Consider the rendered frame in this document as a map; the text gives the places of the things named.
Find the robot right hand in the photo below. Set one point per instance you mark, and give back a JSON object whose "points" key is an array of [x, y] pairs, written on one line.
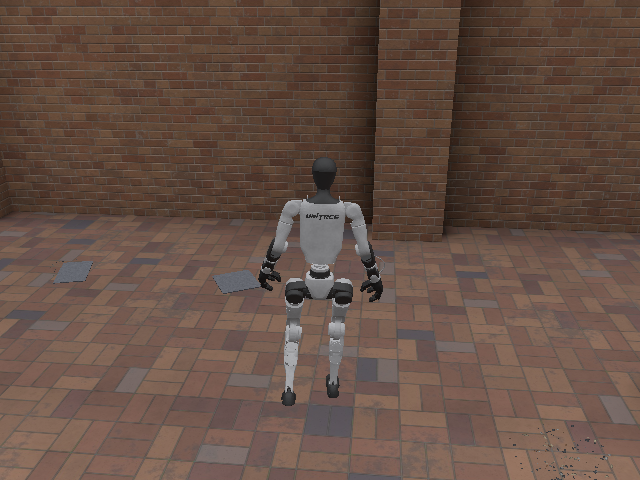
{"points": [[378, 287]]}

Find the robot right thigh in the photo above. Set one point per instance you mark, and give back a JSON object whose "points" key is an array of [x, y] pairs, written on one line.
{"points": [[342, 297]]}

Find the left robot upper arm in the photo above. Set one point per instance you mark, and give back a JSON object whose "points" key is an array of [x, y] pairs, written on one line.
{"points": [[291, 209]]}

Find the left robot forearm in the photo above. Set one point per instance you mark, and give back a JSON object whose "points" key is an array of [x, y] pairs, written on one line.
{"points": [[270, 259]]}

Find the left robot foot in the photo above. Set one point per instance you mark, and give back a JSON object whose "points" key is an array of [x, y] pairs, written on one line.
{"points": [[288, 398]]}

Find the right robot forearm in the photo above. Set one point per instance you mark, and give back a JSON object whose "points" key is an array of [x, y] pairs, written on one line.
{"points": [[371, 266]]}

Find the right robot upper arm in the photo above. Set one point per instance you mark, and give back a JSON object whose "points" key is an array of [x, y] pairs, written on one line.
{"points": [[353, 211]]}

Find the robot left hand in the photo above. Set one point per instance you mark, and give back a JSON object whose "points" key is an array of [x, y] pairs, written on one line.
{"points": [[262, 279]]}

